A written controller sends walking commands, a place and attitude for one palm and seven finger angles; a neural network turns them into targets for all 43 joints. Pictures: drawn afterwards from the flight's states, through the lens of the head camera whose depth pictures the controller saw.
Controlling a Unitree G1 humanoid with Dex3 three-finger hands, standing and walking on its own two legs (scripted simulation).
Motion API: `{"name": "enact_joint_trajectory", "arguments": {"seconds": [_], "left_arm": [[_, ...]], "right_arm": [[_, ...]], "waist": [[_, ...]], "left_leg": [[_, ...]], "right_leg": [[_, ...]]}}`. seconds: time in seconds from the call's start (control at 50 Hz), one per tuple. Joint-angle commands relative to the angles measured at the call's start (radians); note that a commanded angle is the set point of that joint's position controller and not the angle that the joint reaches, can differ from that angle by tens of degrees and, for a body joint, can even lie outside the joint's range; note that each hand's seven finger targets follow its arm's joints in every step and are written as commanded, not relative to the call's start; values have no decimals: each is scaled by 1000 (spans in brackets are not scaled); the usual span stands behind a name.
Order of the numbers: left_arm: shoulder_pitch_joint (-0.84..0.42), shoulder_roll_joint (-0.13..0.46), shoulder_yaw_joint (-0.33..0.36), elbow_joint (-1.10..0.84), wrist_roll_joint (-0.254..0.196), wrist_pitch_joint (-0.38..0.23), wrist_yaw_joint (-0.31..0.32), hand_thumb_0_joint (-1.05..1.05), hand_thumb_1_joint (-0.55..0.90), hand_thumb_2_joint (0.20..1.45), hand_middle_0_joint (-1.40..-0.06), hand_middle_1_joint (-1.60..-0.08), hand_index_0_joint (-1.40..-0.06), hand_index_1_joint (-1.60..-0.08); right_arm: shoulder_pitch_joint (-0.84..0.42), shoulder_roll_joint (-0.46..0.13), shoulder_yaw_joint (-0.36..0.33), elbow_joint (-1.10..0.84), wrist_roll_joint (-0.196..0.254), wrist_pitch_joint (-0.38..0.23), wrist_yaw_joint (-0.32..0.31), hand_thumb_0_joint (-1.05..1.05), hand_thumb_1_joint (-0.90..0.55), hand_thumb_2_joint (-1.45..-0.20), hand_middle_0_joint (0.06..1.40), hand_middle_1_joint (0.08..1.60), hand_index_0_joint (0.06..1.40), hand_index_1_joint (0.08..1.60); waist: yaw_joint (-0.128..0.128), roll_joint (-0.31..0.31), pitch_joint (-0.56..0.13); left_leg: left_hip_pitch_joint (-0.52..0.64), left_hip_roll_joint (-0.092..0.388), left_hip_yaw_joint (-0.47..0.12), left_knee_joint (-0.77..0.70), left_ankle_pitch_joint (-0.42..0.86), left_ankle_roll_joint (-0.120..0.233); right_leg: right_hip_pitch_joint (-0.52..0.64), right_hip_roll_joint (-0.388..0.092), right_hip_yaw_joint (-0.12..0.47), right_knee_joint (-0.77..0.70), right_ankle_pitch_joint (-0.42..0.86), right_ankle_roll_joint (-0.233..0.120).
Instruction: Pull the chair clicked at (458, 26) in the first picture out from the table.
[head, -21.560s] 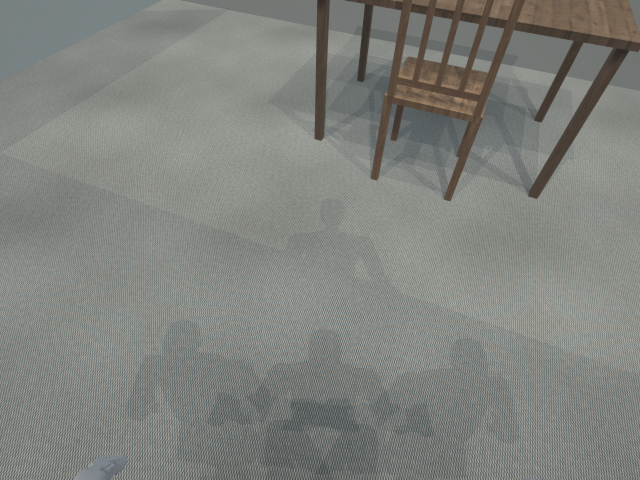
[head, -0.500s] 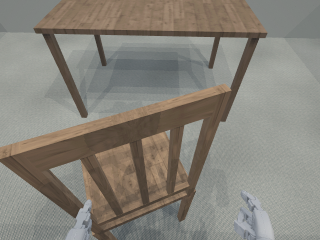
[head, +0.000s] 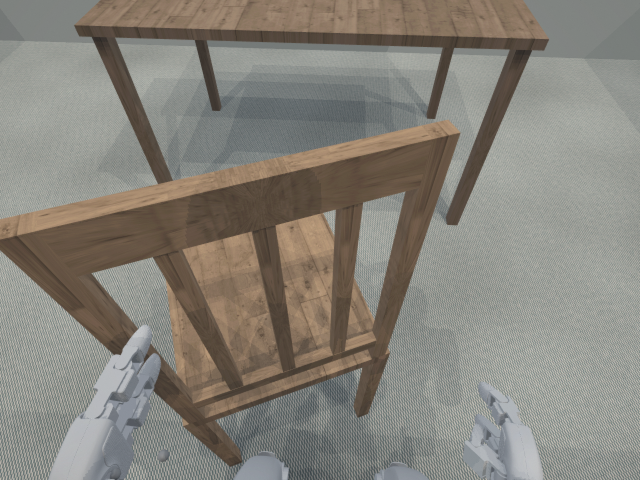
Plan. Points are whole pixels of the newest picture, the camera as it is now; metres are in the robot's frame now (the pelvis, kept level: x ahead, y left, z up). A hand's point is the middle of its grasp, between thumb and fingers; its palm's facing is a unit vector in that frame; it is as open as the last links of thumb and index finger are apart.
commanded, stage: draw the hand back to the body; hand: left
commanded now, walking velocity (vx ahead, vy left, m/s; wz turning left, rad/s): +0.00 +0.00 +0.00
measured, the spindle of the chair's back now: (278, 313) +0.32 +0.08 +0.02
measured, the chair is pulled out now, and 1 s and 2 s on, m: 0.63 0.60 0.60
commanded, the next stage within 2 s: step back with the hand held close in 1.16 s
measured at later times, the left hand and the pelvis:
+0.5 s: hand (82, 381) +0.19 +0.22 +0.14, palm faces +0.22 -0.87 -0.44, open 12.4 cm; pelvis +0.03 +0.00 +0.07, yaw +0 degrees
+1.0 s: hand (31, 324) +0.22 +0.27 +0.17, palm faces +0.37 -0.78 -0.50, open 6.7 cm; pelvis +0.06 +0.00 +0.08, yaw +0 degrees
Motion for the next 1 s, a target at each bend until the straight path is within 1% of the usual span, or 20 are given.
{"name": "enact_joint_trajectory", "arguments": {"seconds": [0.0, 0.02, 0.06, 0.08, 0.1, 0.12, 0.14, 0.18, 0.28, 0.4, 0.42, 0.52, 0.6, 0.64, 0.7, 0.76, 0.82, 0.88, 0.94, 0.98], "left_arm": [[-93, 110, 224, -368, -66, -125, 28, 0, -477, 235, -10, -15, -10, -15], [-94, 134, 256, -351, -67, -110, 30, 0, -441, 252, -15, -23, -15, -23], [-114, 128, 254, -357, -77, -93, 24, 0, -369, 287, -25, -37, -25, -37], [-55, 336, 313, -309, 121, 65, 166, 0, -332, 305, -30, -45, -30, -45], [-93, 226, 239, -415, 132, 133, 216, 0, -296, 322, -35, -53, -35, -53], [-112, 238, 258, -405, 151, 182, 256, 0, -260, 340, -40, -60, -40, -60], [-89, 207, 239, -362, 165, 218, 277, 0, -224, 357, -45, -68, -45, -68], [-120, 214, 246, -362, 175, 248, 298, 0, -151, 393, -55, -82, -55, -82], [-167, 244, 295, -351, 186, 261, 320, 0, 30, 480, -80, -120, -80, -120], [-210, 263, 339, -386, 193, 255, 330, 0, 248, 585, -110, -165, -110, -165], [-226, 279, 356, -384, 191, 256, 330, 0, 284, 603, -115, -173, -115, -173], [-288, 288, 382, -413, 195, 247, 336, 0, 465, 690, -140, -210, -140, -210], [-340, 311, 423, -429, 195, 240, 342, 0, 610, 760, -160, -240, -160, -240], [-363, 308, 430, -413, 195, 243, 338, 0, 682, 795, -170, -255, -170, -255], [-432, 360, 470, -458, 193, 240, 341, 0, 791, 848, -185, -278, -185, -278], [-477, 388, 490, -480, 192, 244, 344, 0, 900, 900, -200, -300, -200, -300], [-446, 350, 464, -453, 195, 261, 338, 0, 900, 900, -200, -300, -200, -300], [-452, 360, 469, -476, 196, 254, 340, 0, 900, 900, -200, -300, -200, -300], [-449, 350, 458, -471, 203, 259, 340, 0, 900, 900, -200, -300, -200, -300], [-452, 359, 468, -477, 202, 254, 344, 0, 900, 900, -200, -300, -200, -300]], "right_arm": [[-93, -120, -36, -166, 9, -87, -21, 0, -900, -900, 200, 300, 200, 300], [-102, -122, -35, -158, 11, -94, -25, 0, -900, -900, 200, 300, 200, 300], [-101, -120, -27, -150, 15, -115, -31, 0, -900, -900, 200, 300, 200, 300], [-99, -126, -24, -181, -14, -78, -60, 0, -900, -900, 200, 300, 200, 300], [-88, -110, -6, -211, -22, -74, -70, 0, -900, -900, 200, 300, 200, 300], [-92, -110, -4, -193, -23, -68, -78, 0, -900, -900, 200, 300, 200, 300], [-88, -107, 1, -181, -28, -58, -86, 0, -900, -900, 200, 300, 200, 300], [-98, -116, 9, -178, -35, -48, -91, 0, -900, -900, 200, 300, 200, 300], [-114, -126, 15, -155, -41, -62, -92, 0, -900, -900, 200, 300, 200, 300], [-119, -133, 12, -116, -44, -90, -78, 0, -900, -900, 200, 300, 200, 300], [-127, -137, 13, -107, -44, -93, -74, 0, -900, -900, 200, 300, 200, 300], [-139, -143, 12, -81, -47, -106, -58, 0, -900, -900, 200, 300, 200, 300], [-137, -147, 10, -67, -53, -110, -47, 0, -900, -900, 200, 300, 200, 300], [-141, -148, 16, -57, -53, -110, -40, 0, -900, -900, 200, 300, 200, 300], [-145, -157, 13, -56, -58, -113, -34, 0, -900, -900, 200, 300, 200, 300], [-146, -162, 18, -47, -58, -120, -27, 0, -900, -900, 200, 300, 200, 300], [-161, -158, 21, -43, -58, -125, -15, 0, -900, -900, 200, 300, 200, 300], [-148, -164, 15, -46, -61, -126, -12, 0, -900, -900, 200, 300, 200, 300], [-148, -158, 19, -44, -58, -126, -9, 0, -900, -900, 200, 300, 200, 300], [-143, -163, 14, -43, -61, -126, -11, 0, -900, -900, 200, 300, 200, 300]], "waist": [[-1, 18, -136], [8, 36, -138], [0, 27, -106], [72, 60, -125], [33, 67, -74], [37, 91, -53], [29, 62, 2], [31, 22, 31], [41, -5, 57], [46, 48, 36], [49, 27, 35], [50, 87, 35], [52, 46, 6], [52, 65, 20], [57, 84, -26], [58, 101, -24], [61, 121, -18], [61, 76, -44], [62, 131, -37], [62, 106, -43]], "left_leg": [[126, -53, 43, -219, 139, 61], [141, -50, 41, -230, 139, 61], [165, -49, 39, -257, 128, 60], [219, -10, 56, -306, 109, 51], [253, -21, 64, -327, 112, 56], [276, -21, 66, -341, 119, 55], [301, -17, 71, -354, 126, 57], [345, -15, 66, -395, 135, 59], [461, -18, 69, -489, 208, 60], [584, -22, 74, -573, 353, 59], [585, -22, 68, -585, 365, 55], [655, -22, 75, -619, 465, 53], [697, -16, 78, -638, 548, 56], [703, -16, 79, -643, 573, 53], [740, -14, 82, -649, 619, 56], [751, -11, 77, -654, 647, 52], [750, -12, 77, -656, 682, 49], [764, -4, 75, -656, 714, 53], [760, -8, 76, -665, 697, 49], [767, -4, 73, -667, 690, 50]], "right_leg": [[163, 11, 66, -306, 11, 0], [178, 11, 69, -320, 11, -2], [185, 9, 63, -344, -2, 1], [241, -35, 135, -413, -29, -23], [239, -47, 111, -445, -17, -15], [261, -43, 97, -462, -12, -20], [246, -39, 82, -478, -1, -14], [278, -38, 63, -509, 15, -10], [389, -38, 48, -569, 139, -7], [511, -36, 38, -590, 367, -8], [538, -33, 39, -602, 381, -10], [591, -32, 39, -620, 489, -10], [634, -36, 32, -618, 578, -4], [649, -39, 34, -625, 608, -5], [678, -43, 33, -623, 648, -1], [688, -44, 33, -626, 659, -4], [699, -41, 27, -627, 670, -5], [708, -45, 22, -617, 701, 1], [705, -46, 23, -626, 666, -1], [699, -45, 21, -623, 653, -1]]}}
